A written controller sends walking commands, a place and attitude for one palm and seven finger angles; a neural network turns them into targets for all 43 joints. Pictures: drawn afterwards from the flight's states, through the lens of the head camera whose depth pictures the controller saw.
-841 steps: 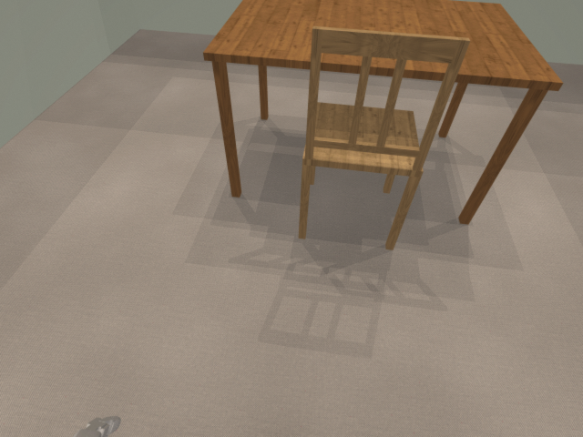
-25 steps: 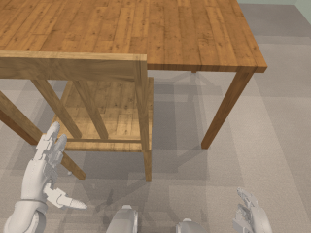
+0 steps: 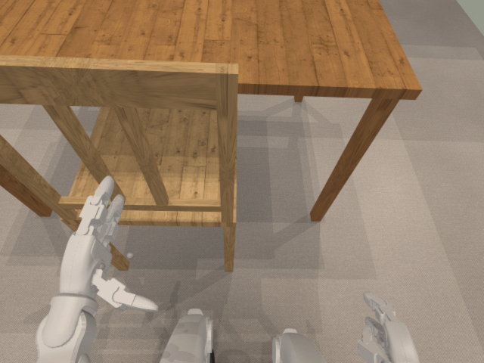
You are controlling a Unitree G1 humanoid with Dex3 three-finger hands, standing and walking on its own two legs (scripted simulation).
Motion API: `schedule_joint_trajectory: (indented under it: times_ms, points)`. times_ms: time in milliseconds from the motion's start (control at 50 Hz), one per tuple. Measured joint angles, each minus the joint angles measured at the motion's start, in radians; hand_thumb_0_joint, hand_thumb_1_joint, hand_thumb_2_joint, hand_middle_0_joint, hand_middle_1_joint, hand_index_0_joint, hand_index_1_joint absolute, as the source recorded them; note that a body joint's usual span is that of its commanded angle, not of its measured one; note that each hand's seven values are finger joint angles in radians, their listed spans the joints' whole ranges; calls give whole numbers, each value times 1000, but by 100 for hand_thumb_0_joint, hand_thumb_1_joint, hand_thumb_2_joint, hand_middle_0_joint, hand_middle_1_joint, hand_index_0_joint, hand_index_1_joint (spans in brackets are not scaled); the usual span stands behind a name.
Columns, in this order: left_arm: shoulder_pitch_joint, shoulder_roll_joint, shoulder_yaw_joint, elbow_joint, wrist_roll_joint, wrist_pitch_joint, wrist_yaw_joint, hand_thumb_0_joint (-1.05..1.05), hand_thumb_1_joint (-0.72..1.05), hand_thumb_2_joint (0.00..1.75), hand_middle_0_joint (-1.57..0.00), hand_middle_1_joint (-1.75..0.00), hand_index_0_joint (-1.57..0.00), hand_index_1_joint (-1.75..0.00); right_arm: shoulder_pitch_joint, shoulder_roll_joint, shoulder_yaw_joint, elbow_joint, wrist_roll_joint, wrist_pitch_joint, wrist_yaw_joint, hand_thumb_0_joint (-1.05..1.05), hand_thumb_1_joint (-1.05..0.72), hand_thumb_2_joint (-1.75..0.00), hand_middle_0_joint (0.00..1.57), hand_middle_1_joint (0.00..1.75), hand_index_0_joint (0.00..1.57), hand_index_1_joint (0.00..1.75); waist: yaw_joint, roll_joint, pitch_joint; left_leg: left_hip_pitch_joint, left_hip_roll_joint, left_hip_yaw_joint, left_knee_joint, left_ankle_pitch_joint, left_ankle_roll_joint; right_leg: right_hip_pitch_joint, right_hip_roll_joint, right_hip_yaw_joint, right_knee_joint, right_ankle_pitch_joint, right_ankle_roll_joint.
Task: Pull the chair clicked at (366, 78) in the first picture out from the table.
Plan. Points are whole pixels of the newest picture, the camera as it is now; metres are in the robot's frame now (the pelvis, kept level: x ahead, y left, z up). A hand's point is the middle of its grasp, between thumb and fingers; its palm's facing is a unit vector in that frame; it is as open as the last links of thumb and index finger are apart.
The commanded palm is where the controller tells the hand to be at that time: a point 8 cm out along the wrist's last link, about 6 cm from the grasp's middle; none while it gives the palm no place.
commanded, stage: aim the fingers beside a spindle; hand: left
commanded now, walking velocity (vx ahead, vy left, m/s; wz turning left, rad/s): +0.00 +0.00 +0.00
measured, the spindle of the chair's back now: (94, 162) +0.44 +0.29 +0.02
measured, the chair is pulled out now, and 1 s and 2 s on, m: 0.00 0.00 0.00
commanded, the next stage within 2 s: none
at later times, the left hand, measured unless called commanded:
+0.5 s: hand (143, 245) +0.29 +0.17 +0.01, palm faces +0.01 -1.00 -0.02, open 16.9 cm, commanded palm +0.27 +0.22 +0.02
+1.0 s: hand (146, 249) +0.29 +0.16 +0.02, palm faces +0.01 -1.00 -0.02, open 16.9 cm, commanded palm +0.28 +0.22 +0.02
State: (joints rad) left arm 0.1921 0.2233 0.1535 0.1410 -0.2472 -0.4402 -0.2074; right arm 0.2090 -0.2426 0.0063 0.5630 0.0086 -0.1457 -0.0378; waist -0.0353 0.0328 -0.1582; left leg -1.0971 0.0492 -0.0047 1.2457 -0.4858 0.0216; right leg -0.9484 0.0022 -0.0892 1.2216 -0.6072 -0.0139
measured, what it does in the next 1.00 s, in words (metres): stands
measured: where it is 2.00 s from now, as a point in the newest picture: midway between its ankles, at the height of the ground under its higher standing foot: outside the picture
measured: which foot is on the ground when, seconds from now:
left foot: down 0.00-1.00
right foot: down 0.00-1.00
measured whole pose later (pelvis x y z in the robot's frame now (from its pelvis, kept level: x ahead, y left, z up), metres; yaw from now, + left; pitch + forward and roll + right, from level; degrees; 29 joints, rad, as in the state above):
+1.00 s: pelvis +0.01 +0.00 -0.01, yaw +0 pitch +21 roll -3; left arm 0.17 0.21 0.10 0.12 -0.21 -0.46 -0.12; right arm 0.20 -0.24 0.00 0.54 0.00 -0.06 -0.02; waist -0.04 0.03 -0.16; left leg -1.15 0.05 -0.01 1.29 -0.51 0.01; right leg -1.00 0.01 -0.09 1.27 -0.64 -0.02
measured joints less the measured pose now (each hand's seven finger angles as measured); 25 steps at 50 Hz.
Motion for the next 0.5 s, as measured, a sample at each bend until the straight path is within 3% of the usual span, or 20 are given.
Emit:
schedule_joint_trajectory:
  times_ms: [100, 260, 420, 500]
  points:
    - [-26, 2, -4, -4, 15, -17, 34, -1, -50, 30, -6, -8, -6, -8, -5, 2, 4, -3, -4, 17, 11, 1, -90, -90, 20, 30, 20, 30, 1, -1, -6, -21, -3, 2, 15, -3, 5, -19, -4, 1, 14, -3, 5]
    - [-76, -12, -41, 49, 30, 27, 47, -1, -50, 30, -6, -8, -6, -8, -15, 3, 10, -16, -3, 41, 14, 1, -90, -90, 20, 30, 20, 30, 0, 1, -5, -58, -6, 3, 42, -11, 13, -53, -7, 3, 38, -10, 12]
    - [-64, -22, -60, -9, 59, -9, 97, -1, -50, 30, -6, -8, -6, -8, -12, 12, 7, -19, -12, 65, 29, 1, -90, -90, 20, 30, 20, 30, 1, 1, -17, -59, -4, 11, 43, -18, 16, -57, -7, 12, 38, -14, 16]
    - [-87, -26, -60, 54, 65, 8, 100, -1, -50, 30, -6, -8, -6, -8, -12, 9, 10, -27, -8, 84, 34, 1, -90, -90, 20, 30, 20, 30, 3, 3, -23, -73, -7, 10, 54, -22, 16, -70, -9, 10, 52, -20, 15]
